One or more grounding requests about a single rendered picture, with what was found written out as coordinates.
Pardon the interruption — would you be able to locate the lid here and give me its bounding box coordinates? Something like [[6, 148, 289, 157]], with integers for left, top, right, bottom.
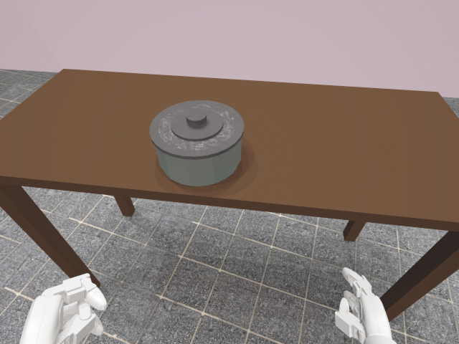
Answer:
[[149, 100, 244, 160]]

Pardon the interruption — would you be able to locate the right robot hand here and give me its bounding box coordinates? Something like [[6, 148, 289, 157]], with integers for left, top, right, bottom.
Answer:
[[335, 267, 392, 344]]

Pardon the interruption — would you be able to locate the table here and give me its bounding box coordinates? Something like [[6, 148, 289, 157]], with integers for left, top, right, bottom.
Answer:
[[0, 69, 459, 322]]

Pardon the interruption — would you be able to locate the knob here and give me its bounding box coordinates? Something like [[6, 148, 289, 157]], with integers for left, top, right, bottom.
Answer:
[[186, 109, 207, 125]]

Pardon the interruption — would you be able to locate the pot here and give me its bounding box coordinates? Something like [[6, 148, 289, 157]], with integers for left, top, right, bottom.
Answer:
[[156, 139, 242, 186]]

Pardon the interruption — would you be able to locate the left robot hand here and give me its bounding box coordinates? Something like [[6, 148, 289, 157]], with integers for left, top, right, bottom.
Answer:
[[19, 273, 107, 344]]

